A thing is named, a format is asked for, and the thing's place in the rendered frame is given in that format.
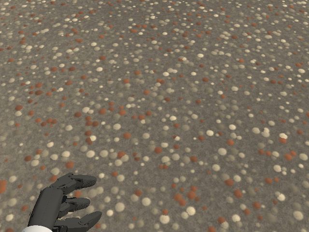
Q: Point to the left robot hand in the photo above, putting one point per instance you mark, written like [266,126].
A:
[53,203]

